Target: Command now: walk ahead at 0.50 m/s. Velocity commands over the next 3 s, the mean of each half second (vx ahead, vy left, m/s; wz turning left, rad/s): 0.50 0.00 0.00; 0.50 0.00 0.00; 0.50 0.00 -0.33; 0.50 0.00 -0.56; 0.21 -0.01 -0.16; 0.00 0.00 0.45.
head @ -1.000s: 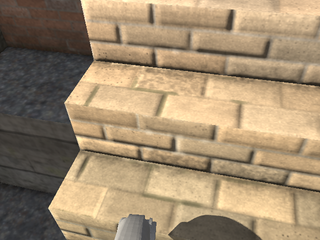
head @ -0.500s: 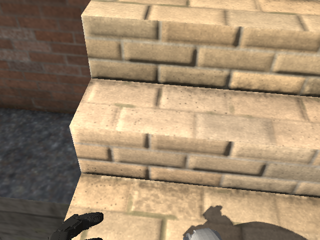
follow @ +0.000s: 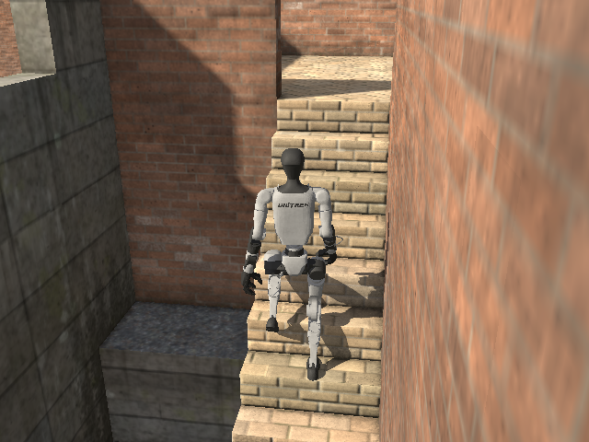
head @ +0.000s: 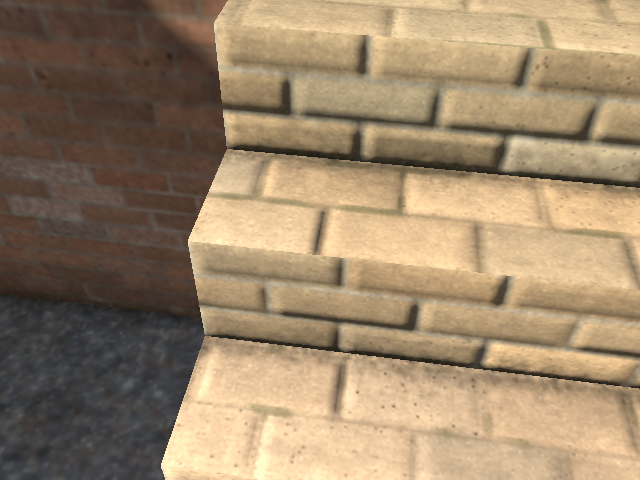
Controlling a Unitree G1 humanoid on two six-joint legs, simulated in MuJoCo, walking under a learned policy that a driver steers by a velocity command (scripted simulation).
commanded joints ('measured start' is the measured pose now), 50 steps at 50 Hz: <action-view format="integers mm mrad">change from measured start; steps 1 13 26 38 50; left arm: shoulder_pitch -66 -124 -397 414 -228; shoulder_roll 126 25 58 193 178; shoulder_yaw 27 31 -23 31 -56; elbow -114 -398 -380 89 -261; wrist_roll -4 -79 45 144 8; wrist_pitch -49 -26 128 -31 110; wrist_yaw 23 7 -135 35 29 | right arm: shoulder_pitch -91 223 240 -544 54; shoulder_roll -75 -349 -203 -323 -305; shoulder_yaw -20 -71 -109 -39 -53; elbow -97 66 245 -170 99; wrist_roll -10 -31 -34 4 -94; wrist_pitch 0 -8 -72 -68 -8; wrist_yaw -16 16 -124 38 -64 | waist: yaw -15 -42 65 307 30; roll -107 366 -113 -376 -316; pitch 212 -263 35 -298 -257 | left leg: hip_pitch -243 1918 606 -720 2011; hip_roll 95 407 -29 -204 301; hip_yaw -5 -35 -171 306 139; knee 20 -1263 -1087 -23 -1640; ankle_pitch -54 2067 570 -877 1077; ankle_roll -4 11 -78 -33 -58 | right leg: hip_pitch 18 -779 543 1657 -1264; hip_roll -283 131 -153 -205 31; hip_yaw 364 103 247 -42 2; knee -399 942 -809 -178 1520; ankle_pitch -52 -238 688 2806 -433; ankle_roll -195 72 40 213 53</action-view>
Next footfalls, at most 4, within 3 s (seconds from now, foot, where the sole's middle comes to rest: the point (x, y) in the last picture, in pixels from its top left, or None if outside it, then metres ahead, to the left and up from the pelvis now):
0.04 left None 0.08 0.13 -0.52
0.22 left None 0.07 0.21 -0.76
0.52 right None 0.03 0.03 -0.68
0.84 left None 0.19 0.04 -0.54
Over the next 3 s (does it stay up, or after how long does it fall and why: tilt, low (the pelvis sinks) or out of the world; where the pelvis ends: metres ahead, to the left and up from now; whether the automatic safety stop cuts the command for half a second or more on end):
stays up -0.17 -0.14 -0.12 its command is cut before an obstacle after 2.2 s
